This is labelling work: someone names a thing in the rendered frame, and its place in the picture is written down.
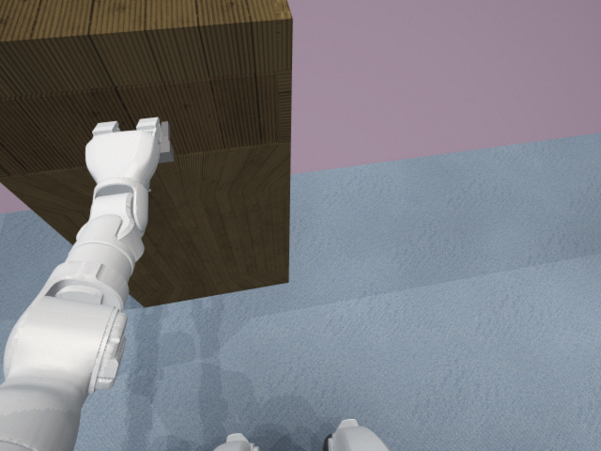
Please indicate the handle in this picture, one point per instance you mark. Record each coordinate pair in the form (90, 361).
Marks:
(167, 152)

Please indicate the drawer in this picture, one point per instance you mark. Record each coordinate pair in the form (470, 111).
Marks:
(48, 131)

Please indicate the robot left shin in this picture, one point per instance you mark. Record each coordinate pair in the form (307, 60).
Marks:
(236, 437)

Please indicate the robot left forearm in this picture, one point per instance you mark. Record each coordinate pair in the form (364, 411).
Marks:
(101, 261)

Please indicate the robot right shin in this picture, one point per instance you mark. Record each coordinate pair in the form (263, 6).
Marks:
(347, 423)

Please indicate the robot left hand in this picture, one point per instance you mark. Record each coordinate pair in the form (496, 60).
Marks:
(113, 154)

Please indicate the robot shin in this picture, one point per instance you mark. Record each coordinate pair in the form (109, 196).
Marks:
(236, 437)
(347, 423)

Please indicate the left robot upper arm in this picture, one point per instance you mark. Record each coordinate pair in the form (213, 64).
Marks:
(66, 350)

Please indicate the cabinet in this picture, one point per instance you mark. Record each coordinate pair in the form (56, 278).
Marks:
(218, 220)

